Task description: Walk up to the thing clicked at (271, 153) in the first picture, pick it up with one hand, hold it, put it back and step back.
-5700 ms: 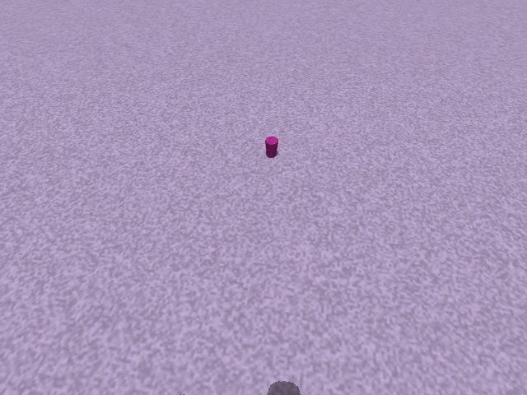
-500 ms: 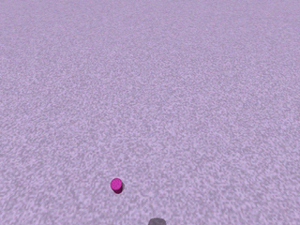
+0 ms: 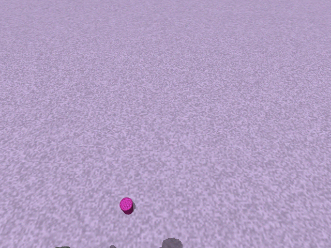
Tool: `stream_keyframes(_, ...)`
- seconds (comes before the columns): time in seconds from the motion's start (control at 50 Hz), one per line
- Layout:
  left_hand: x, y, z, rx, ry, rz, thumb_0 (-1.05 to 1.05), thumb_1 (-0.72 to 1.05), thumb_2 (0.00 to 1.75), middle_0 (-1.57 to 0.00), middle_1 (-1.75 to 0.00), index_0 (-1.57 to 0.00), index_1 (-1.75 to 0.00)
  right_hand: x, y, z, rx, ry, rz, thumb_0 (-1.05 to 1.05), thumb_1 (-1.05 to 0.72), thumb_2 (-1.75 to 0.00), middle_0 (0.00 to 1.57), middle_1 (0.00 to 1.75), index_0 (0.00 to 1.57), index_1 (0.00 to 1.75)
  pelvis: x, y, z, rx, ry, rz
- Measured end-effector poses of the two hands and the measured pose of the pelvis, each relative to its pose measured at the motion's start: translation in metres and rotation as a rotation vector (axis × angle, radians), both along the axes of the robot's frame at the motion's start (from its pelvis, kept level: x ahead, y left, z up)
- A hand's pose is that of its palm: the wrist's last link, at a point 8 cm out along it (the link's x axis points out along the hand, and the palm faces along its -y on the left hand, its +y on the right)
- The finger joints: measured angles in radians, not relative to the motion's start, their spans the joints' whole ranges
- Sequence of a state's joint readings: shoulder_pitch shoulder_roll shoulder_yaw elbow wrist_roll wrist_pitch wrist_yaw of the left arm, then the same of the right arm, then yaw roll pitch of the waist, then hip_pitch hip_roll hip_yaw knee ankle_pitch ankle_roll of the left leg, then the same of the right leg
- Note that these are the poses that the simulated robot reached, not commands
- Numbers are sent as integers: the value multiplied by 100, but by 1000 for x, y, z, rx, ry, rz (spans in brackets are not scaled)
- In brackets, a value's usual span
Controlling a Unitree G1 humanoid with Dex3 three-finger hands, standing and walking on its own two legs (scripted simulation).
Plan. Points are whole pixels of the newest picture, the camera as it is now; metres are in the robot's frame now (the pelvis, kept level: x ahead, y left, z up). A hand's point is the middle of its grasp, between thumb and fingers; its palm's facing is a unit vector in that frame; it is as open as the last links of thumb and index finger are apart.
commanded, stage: stand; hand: left
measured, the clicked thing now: (127, 206) +0.43 +0.24 -0.73
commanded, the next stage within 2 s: none
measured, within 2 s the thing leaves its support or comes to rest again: neither
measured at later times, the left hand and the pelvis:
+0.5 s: hand out of the picture +0.06 +0.25 -0.16, palm faces -0.01 -0.94 -0.34, open 7.4 cm; pelvis +0.00 +0.00 +0.00, yaw +1 degrees
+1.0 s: hand out of the picture +0.06 +0.25 -0.16, palm faces -0.01 -0.94 -0.34, open 7.4 cm; pelvis +0.00 +0.00 +0.00, yaw +1 degrees
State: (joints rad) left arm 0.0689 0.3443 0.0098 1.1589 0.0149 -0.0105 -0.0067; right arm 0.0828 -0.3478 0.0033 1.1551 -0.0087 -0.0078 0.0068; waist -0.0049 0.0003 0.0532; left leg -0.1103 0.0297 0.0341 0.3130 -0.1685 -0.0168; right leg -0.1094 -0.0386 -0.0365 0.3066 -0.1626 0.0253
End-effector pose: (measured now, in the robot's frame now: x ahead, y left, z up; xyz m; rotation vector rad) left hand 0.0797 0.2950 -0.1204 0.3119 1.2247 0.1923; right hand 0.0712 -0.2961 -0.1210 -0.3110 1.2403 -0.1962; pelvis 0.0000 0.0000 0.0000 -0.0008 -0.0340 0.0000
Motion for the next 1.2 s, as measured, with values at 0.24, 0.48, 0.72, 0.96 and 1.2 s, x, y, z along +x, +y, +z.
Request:
stream_keyframes(0.24,-7,2,2,9,-4,10,0,90,90,-21,-30,-21,-30,6,0,1,4,-19,19,1,-91,-90,20,30,20,30,-1,-1,0,0,-5,6)
stream_keyframes(0.48,-22,0,-1,0,21,18,0,90,90,-21,-30,-21,-30,0,-3,2,-3,-6,21,1,-91,-90,20,30,20,30,-3,-2,0,-2,-4,9)
stream_keyframes(0.72,-25,0,0,3,24,19,0,90,90,-21,-30,-21,-30,-4,-2,0,1,1,21,1,-91,-90,20,30,20,30,-3,-2,0,1,-5,9)
stream_keyframes(0.96,-23,0,1,7,19,17,0,90,90,-21,-30,-21,-30,-4,-3,-1,4,8,22,1,-91,-90,20,30,20,30,-2,-4,0,0,-1,14)
stream_keyframes(1.2,-19,-1,-1,3,29,17,0,90,90,-21,-30,-21,-30,0,-4,0,-3,18,24,1,-91,-90,20,30,20,30,3,-4,0,-1,3,15)
